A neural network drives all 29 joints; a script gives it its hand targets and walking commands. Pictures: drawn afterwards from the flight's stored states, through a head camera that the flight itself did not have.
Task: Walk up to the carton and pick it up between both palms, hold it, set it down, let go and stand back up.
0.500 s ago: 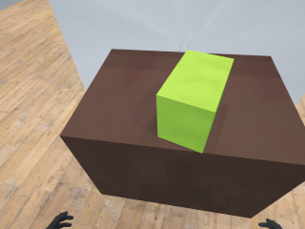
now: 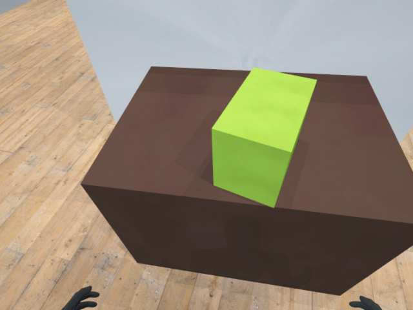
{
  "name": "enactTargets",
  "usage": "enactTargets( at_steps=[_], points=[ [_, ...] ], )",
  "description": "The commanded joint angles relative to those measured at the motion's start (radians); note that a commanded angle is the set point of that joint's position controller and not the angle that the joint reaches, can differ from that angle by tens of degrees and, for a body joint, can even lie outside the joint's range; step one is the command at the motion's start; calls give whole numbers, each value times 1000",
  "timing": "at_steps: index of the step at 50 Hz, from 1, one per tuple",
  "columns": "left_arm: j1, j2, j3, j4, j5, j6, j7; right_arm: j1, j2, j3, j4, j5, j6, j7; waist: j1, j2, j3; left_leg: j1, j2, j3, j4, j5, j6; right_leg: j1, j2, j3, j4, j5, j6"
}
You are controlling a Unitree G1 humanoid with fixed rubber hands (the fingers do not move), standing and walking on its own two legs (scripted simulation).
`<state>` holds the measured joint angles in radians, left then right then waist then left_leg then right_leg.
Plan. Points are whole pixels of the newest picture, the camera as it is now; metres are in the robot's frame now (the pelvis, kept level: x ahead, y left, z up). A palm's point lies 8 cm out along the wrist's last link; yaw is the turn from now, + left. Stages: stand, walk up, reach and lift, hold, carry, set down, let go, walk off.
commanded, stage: walk up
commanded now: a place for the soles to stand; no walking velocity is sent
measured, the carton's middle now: (263, 134) +0.55 -0.11 +0.01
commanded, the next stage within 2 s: none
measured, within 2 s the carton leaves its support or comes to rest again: neither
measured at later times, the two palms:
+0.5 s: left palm out of the picture +0.11 +0.30 -0.07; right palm out of the picture +0.11 -0.29 -0.08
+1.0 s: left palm out of the picture +0.11 +0.30 -0.07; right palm out of the picture +0.11 -0.29 -0.08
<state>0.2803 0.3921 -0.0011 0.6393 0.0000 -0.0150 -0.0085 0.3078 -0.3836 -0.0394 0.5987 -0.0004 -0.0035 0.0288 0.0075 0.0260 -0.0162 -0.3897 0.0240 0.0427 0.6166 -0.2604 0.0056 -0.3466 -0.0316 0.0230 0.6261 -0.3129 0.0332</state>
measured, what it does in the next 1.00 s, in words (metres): stands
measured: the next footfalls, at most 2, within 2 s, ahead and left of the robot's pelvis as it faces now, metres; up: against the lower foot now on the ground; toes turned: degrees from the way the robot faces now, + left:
none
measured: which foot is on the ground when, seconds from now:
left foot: down 0.00-1.00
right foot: down 0.00-1.00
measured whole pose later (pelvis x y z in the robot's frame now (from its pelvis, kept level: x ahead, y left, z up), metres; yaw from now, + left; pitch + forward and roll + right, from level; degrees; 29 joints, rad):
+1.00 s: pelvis +0.00 +0.00 +0.00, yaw +0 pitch +2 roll +0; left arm 0.28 0.39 0.00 0.64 0.00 -0.02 -0.01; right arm 0.31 -0.39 -0.04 0.60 0.00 0.00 0.03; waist 0.01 0.03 -0.02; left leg -0.39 0.02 0.04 0.62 -0.26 0.01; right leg -0.35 -0.03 0.02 0.63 -0.31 0.03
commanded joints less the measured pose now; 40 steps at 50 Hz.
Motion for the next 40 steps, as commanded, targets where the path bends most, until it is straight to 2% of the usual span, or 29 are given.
enactTargets(
  at_steps=[1, 3, 6, 7, 9, 12, 13, 15, 16, 17, 18, 19, 20, 21, 22, 23, 25, 26, 27, 28, 29, 30, 31, 34, 35, 36, 38, 39, 40],
  points=[
    [-18, 204, 65, -56, 2, -34, 12, -80, -193, -56, -44, -23, -29, -9, -25, -34, -60, 187, 132, -122, -146, -62, 43, 17, -63, 95, -134, 94, -67],
    [-3, 200, 57, -53, 2, -35, 12, -71, -184, -48, -35, -19, -29, -5, -27, -13, -61, 188, 139, -138, -160, -114, 49, 24, -63, 89, -143, 64, -61],
    [-27, 200, 54, -48, 2, -35, 14, -75, -201, -55, -34, -24, -30, -6, -26, -60, -54, 193, 130, -120, -128, -45, 37, 23, -68, 102, -135, 131, -70],
    [0, 190, 55, -52, 4, -37, 14, -80, -194, -55, -39, -25, -31, -6, -22, -16, -80, 215, 126, -113, -126, -49, 43, 23, -70, 109, -134, 130, -70],
    [-16, 198, 56, -43, 4, -38, 13, -80, -191, -50, -34, -25, -29, -8, -24, -43, -65, 201, 127, -116, -128, -30, 38, 25, -66, 101, -139, 107, -69],
    [3, 193, 58, -46, 1, -34, 16, -78, -187, -48, -33, -21, -30, -4, -16, -12, -72, 194, 135, -124, -148, -59, 50, 35, -60, 88, -131, 94, -63],
    [6, 193, 59, -45, -1, -31, 14, -93, -178, -48, -38, -20, -29, -4, -15, -19, -69, 192, 130, -119, -138, -76, 48, 35, -65, 94, -153, 73, -62],
    [-18, 217, 61, -51, 6, -33, 17, -67, -197, -50, -43, -18, -27, -7, -28, -65, -85, 198, 135, -118, -134, -65, 42, 33, -67, 90, -135, 118, -64],
    [-23, 195, 58, -60, 0, -33, 14, -66, -185, -48, -44, -20, -28, -7, -38, -35, -67, 196, 128, -119, -137, -68, 44, 24, -65, 100, -138, 106, -67],
    [-8, 204, 62, -60, 2, -33, 16, -71, -190, -49, -48, -19, -26, -8, -29, -61, -70, 198, 139, -123, -135, -65, 48, 20, -68, 94, -140, 104, -67],
    [-13, 198, 59, -45, 3, -33, 17, -71, -197, -52, -35, -19, -27, -8, -25, -31, -63, 186, 134, -135, -142, -76, 51, 32, -64, 96, -135, 98, -65],
    [-24, 199, 59, -53, 2, -36, 17, -76, -192, -52, -40, -25, -28, -8, -30, -33, -57, 190, 127, -120, -142, -78, 41, 23, -66, 114, -139, 96, -70],
    [-15, 195, 63, -48, 4, -35, 16, -81, -197, -56, -45, -27, -30, -7, -24, -45, -67, 200, 135, -131, -140, -80, 45, 10, -63, 95, -141, 75, -63],
    [-17, 194, 57, -54, 3, -38, 14, -75, -179, -49, -44, -26, -30, -5, -26, -44, -66, 198, 128, -111, -133, -62, 36, 16, -64, 95, -145, 74, -64],
    [-10, 199, 59, -43, 1, -38, 15, -75, -187, -49, -32, -26, -32, -6, -20, -21, -64, 196, 132, -129, -132, -29, 47, 25, -65, 98, -133, 91, -63],
    [-9, 202, 58, -56, -1, -40, 16, -79, -181, -49, -37, -20, -31, -6, -31, -43, -82, 221, 129, -113, -110, 1, 46, 18, -70, 104, -139, 129, -66],
    [-14, 202, 60, -50, 4, -41, 15, -69, -194, -57, -39, -25, -28, -6, -31, -59, -90, 240, 121, -101, -103, 29, 48, 17, -78, 109, -134, 151, -68],
    [-23, 205, 61, -49, 0, -37, 16, -73, -188, -52, -40, -22, -30, -9, -28, -48, -98, 232, 133, -114, -106, 38, 47, 18, -70, 107, -128, 140, -68],
    [2, 195, 58, -46, -1, -35, 18, -71, -194, -51, -36, -26, -31, -10, -22, -29, -107, 229, 139, -126, -118, 10, 50, 35, -64, 88, -112, 127, -65],
    [0, 192, 58, -54, 0, -36, 16, -77, -178, -52, -39, -23, -29, -8, -18, -31, -93, 204, 133, -116, -114, -7, 49, 30, -66, 99, -135, 104, -63],
    [-8, 191, 56, -50, 3, -36, 15, -63, -189, -50, -33, -24, -30, -7, -28, -47, -76, 209, 126, -110, -114, -9, 45, 15, -70, 103, -134, 103, -63],
    [-20, 194, 58, -51, 0, -33, 15, -72, -196, -55, -35, -25, -29, -9, -30, -27, -54, 203, 129, -118, -131, -34, 39, -5, -59, 92, -134, 112, -65],
    [-5, 190, 57, -50, -3, -34, 15, -73, -189, -55, -35, -26, -28, -9, -24, 7, -65, 192, 141, -135, -146, -43, 55, 10, -62, 91, -124, 93, -67],
    [-7, 190, 66, -46, 2, -38, 13, -89, -197, -56, -42, -23, -27, -7, -18, -38, -77, 194, 145, -141, -152, -87, 58, 21, -52, 86, -126, 74, -61],
    [-16, 191, 59, -43, 4, -35, 17, -77, -192, -52, -35, -20, -28, -7, -28, -36, -61, 203, 144, -143, -152, -66, 58, 5, -58, 92, -131, 88, -65],
    [-5, 187, 61, -43, -2, -35, 17, -79, -190, -54, -37, -23, -28, -6, -17, 5, -67, 174, 147, -143, -155, -78, 56, 41, -58, 98, -123, 74, -61],
    [-15, 192, 58, -48, 2, -38, 16, -75, -195, -53, -32, -20, -30, -6, -30, -21, -66, 201, 134, -127, -153, -62, 48, 20, -57, 93, -125, 96, -71],
    [-22, 177, 56, -54, 0, -36, 13, -69, -191, -55, -41, -26, -29, -4, -26, -1, -77, 209, 143, -128, -154, -57, 55, 15, -59, 95, -121, 88, -64],
    [4, 194, 59, -38, 3, -34, 18, -80, -199, -54, -41, -23, -29, -6, -20, -27, -80, 208, 151, -154, -162, -65, 58, 29, -51, 80, -124, 90, -65]
  ],
)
